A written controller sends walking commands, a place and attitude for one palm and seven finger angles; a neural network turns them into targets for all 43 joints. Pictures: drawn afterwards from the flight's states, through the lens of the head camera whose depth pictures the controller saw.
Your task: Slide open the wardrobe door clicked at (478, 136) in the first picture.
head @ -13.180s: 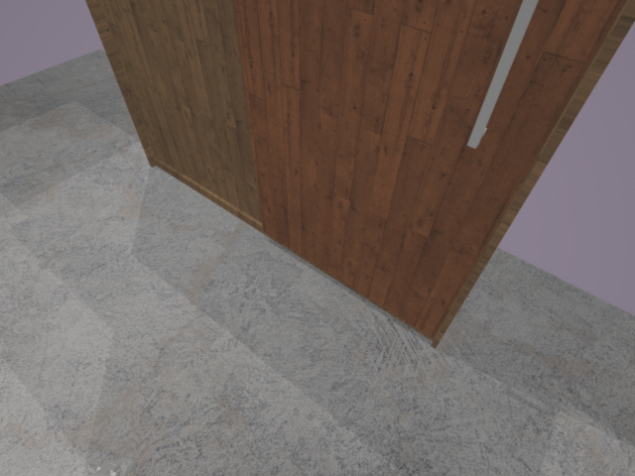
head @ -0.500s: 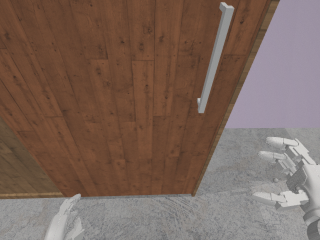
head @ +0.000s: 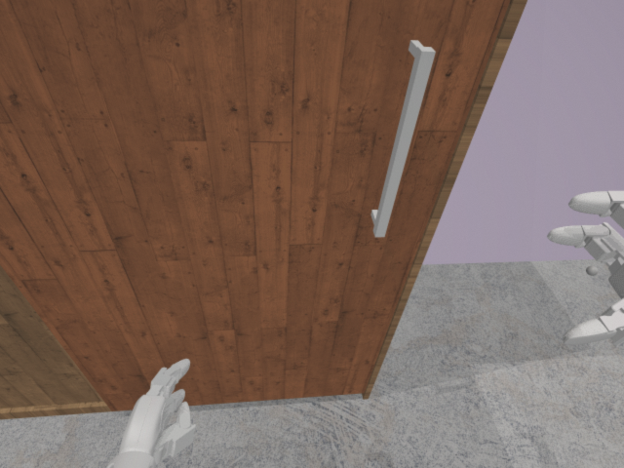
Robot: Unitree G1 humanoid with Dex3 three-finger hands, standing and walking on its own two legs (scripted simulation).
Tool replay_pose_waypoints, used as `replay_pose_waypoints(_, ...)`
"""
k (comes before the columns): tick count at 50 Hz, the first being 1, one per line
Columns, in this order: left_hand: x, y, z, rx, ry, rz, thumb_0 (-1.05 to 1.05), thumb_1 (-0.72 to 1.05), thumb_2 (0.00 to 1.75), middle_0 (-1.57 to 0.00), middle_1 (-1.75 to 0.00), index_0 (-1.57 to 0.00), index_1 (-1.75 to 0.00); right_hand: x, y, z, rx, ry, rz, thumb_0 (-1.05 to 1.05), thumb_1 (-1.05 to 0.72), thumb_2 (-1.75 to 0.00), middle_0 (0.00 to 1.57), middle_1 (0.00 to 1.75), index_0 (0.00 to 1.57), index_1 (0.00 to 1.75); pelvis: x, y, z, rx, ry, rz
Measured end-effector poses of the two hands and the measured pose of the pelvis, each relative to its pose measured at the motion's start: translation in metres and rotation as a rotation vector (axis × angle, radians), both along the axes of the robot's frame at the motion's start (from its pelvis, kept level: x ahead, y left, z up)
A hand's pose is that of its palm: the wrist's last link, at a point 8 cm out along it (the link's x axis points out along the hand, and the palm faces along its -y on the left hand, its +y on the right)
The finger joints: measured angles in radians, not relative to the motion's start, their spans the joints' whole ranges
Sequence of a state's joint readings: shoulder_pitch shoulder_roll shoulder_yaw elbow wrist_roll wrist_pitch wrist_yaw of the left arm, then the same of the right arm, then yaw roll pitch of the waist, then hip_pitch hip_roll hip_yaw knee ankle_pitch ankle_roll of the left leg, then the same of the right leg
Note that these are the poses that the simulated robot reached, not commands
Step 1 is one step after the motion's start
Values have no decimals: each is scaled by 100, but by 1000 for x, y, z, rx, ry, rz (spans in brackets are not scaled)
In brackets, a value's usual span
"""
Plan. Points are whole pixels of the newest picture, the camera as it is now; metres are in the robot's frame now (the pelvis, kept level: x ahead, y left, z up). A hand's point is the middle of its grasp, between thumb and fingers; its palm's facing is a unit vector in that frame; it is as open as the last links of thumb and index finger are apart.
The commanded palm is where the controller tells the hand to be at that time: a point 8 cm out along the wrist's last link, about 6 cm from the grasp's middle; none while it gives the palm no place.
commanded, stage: raise the hand with hooked fingers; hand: right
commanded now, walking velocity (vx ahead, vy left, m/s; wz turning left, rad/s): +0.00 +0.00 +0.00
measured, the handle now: (394, 152) +0.50 -0.12 +0.19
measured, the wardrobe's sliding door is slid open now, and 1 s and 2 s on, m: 0.00 0.00 0.00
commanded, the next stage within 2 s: move the hooked fingers beside the handle in 0.54 s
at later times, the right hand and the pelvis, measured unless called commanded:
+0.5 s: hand (601, 257) +0.28 -0.29 +0.21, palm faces +0.10 +0.99 -0.11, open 14.0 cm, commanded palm +0.24 -0.32 +0.21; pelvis +0.00 +0.00 +0.00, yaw +1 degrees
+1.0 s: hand (544, 239) +0.31 -0.25 +0.20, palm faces -0.03 +1.00 -0.09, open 14.0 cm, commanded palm +0.29 -0.30 +0.21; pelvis +0.00 +0.00 +0.00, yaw +1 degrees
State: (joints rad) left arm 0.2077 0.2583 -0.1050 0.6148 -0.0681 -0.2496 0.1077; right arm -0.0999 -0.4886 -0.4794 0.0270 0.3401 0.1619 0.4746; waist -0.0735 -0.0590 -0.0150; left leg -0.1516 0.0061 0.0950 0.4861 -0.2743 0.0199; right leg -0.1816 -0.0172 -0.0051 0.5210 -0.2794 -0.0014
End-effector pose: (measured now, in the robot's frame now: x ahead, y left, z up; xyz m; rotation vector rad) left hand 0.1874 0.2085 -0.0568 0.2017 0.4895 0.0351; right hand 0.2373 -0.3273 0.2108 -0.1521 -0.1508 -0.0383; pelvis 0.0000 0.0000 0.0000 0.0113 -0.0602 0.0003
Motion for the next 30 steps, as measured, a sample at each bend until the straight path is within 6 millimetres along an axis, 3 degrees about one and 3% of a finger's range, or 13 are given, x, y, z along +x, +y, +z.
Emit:
replay_pose_waypoints(3,-4,4,-1,-2,11,11,1,91,89,-21,-30,-20,-30,6,-9,20,4,-41,-9,-1,50,-30,30,120,30,119,0,1,1,-1,-4,0)
replay_pose_waypoints(5,-7,8,-3,-4,22,20,1,91,89,-21,-30,-20,-30,12,-16,23,23,-10,-19,-1,50,-30,30,120,30,120,-1,2,1,-2,0,0)
replay_pose_waypoints(8,-12,16,-6,-8,36,37,1,91,89,-21,-30,-20,-30,21,-19,11,44,93,-15,-1,50,-30,30,120,30,120,-4,1,0,-4,10,4)
replay_pose_waypoints(13,-19,27,-7,6,47,68,1,91,89,-21,-30,-20,-30,22,2,-16,42,164,53,-1,50,-30,29,120,30,120,-6,-1,-1,-7,19,18)
replay_pose_waypoints(16,-21,29,-3,21,38,79,1,91,89,-21,-30,-20,-30,16,11,-13,46,76,69,-1,50,-30,30,120,30,120,-4,0,0,-7,13,24)
replay_pose_waypoints(20,-20,25,2,24,18,78,1,91,89,-21,-30,-20,-30,9,1,2,47,-18,4,-1,50,-30,30,120,30,120,-2,1,0,-4,-2,22)
replay_pose_waypoints(25,-15,19,-1,6,16,61,1,91,89,-21,-30,-20,-30,12,-14,4,44,58,-58,-1,50,-30,30,120,30,120,-5,0,1,-3,-5,11)
replay_pose_waypoints(30,-12,13,-4,-5,21,47,1,91,89,-21,-30,-20,-30,15,-5,-7,30,129,8,-1,50,-30,30,120,30,120,-6,-2,1,-6,7,10)
